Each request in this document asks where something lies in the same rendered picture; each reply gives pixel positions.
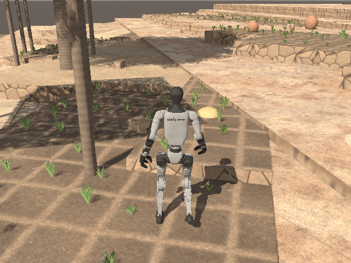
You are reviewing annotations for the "right robot forearm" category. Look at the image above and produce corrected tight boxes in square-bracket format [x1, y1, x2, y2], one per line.
[197, 132, 206, 148]

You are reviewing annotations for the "robot left hand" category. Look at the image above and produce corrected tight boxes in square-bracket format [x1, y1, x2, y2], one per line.
[140, 154, 152, 168]

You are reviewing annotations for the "robot left thigh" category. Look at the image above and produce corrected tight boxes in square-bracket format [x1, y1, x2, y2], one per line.
[156, 152, 168, 190]

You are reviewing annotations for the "right robot upper arm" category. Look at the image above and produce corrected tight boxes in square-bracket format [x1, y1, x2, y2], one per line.
[188, 110, 203, 140]

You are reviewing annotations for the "left robot forearm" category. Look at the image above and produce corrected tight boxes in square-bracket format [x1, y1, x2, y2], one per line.
[141, 132, 154, 157]

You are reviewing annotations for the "robot right hand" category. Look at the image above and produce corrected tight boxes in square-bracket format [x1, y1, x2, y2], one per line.
[194, 146, 207, 155]

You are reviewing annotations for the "robot thigh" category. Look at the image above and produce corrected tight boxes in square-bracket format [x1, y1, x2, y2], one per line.
[156, 152, 168, 190]
[182, 153, 193, 188]

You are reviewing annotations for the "left robot upper arm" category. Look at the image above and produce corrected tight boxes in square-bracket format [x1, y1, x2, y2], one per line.
[149, 110, 165, 141]

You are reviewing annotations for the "robot right thigh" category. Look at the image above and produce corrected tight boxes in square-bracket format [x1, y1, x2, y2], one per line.
[182, 153, 193, 188]

